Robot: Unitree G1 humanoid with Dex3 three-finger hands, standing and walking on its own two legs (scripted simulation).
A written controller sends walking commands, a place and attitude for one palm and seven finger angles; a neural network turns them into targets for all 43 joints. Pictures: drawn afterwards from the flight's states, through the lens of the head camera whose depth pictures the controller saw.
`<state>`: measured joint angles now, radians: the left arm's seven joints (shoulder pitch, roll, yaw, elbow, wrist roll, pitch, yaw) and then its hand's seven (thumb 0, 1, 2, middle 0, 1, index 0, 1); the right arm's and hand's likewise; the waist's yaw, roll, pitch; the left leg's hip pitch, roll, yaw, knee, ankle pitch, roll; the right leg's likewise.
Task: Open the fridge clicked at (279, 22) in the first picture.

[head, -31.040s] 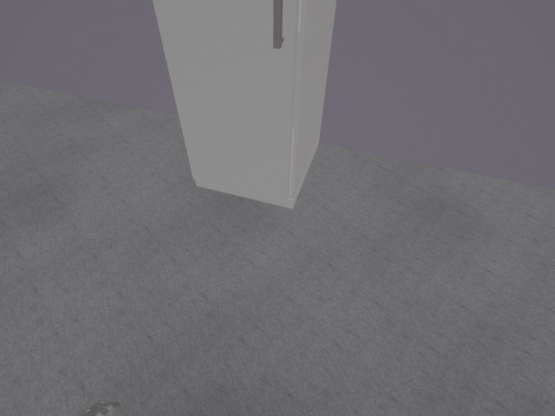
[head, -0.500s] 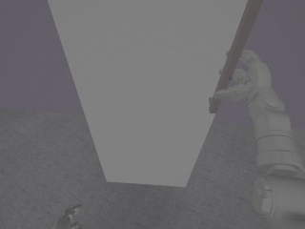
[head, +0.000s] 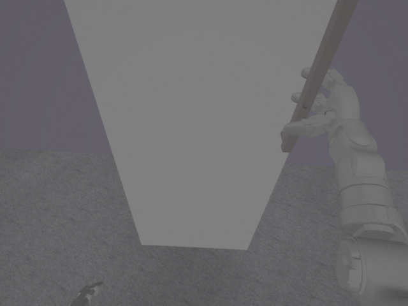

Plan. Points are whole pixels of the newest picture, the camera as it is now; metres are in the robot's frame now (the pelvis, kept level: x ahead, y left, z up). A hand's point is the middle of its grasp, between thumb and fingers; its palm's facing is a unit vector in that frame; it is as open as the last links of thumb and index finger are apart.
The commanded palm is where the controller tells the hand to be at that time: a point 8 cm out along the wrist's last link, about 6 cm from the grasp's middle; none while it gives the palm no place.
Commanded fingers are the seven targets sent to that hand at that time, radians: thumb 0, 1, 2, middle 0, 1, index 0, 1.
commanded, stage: slide the fingers in behind the handle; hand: right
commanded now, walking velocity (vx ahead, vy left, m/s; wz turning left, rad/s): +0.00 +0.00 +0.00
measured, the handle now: (308, 82) +0.50 -0.15 +0.23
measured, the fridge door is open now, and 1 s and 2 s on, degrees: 0 0 0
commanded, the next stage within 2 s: grip the handle and tug to test in 0.58 s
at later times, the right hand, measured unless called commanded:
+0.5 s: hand (301, 105) +0.44 -0.13 +0.21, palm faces -0.04 +1.00 +0.02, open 14.1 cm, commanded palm +0.42 -0.19 +0.21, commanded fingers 0.00 0.50 -0.30 0.30 1.20 0.30 1.20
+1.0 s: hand (300, 106) +0.44 -0.13 +0.21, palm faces -0.04 +1.00 +0.01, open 11.5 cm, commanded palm +0.42 -0.18 +0.21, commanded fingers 0.00 -0.29 -0.64 0.38 1.31 0.38 1.31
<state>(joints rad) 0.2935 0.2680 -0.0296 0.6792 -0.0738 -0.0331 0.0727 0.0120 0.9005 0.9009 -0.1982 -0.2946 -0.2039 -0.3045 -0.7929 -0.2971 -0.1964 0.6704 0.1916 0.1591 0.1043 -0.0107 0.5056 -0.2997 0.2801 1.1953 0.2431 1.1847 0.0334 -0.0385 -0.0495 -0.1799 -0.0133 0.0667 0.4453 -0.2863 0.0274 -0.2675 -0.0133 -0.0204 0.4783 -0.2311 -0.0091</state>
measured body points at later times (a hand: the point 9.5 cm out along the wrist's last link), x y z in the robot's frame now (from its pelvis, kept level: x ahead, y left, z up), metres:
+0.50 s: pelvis +0.00 +0.00 +0.00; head +0.00 +0.01 +0.45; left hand +0.12 +0.25 -0.11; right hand +0.44 -0.19 +0.21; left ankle -0.03 +0.10 -0.74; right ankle +0.01 -0.12 -0.74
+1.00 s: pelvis +0.00 -0.01 +0.00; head +0.00 +0.00 +0.45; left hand +0.10 +0.25 -0.11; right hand +0.44 -0.19 +0.21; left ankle -0.03 +0.10 -0.74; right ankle +0.01 -0.12 -0.74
